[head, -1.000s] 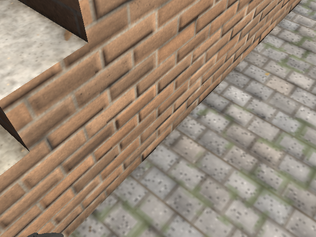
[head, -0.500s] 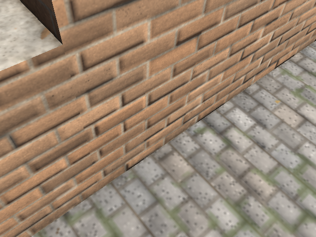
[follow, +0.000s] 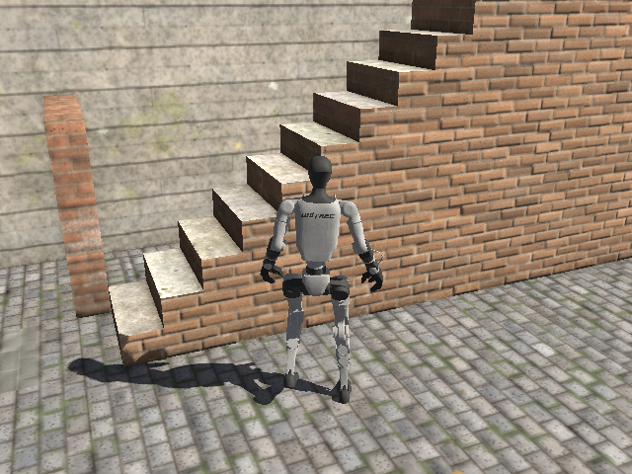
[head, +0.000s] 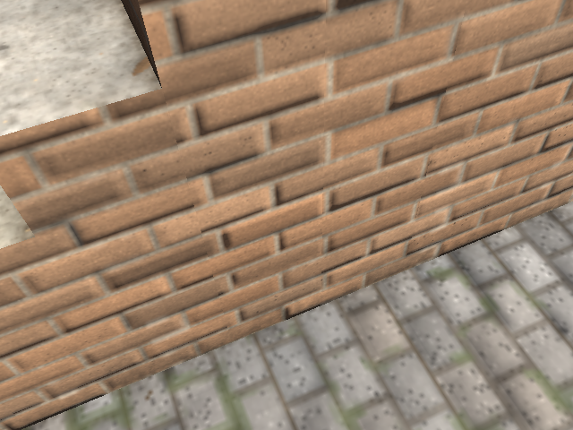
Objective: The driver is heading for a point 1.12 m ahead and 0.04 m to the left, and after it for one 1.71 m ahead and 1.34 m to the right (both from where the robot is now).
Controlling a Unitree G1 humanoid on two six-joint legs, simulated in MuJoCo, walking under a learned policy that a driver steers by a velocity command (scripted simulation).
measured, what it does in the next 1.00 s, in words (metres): steps on the spot: left foot, then right foot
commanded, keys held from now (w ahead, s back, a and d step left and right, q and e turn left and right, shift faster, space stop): w+q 0.34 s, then w+e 0.58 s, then e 0.08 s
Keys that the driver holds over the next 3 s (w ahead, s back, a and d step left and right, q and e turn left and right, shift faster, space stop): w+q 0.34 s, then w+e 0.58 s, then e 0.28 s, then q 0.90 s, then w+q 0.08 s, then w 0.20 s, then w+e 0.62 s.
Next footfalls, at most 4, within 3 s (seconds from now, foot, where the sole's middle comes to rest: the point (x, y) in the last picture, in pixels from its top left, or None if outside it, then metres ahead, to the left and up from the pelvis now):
0.22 left None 0.02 0.12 -0.77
0.60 right None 0.08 -0.11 -0.77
1.22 right None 0.11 -0.18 -0.77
1.74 left None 0.16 0.03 -0.77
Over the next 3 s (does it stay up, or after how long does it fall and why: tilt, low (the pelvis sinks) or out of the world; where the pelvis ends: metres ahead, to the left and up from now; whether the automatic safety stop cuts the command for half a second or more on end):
stays up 0.21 -0.09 -0.01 its command is cut before an obstacle from the start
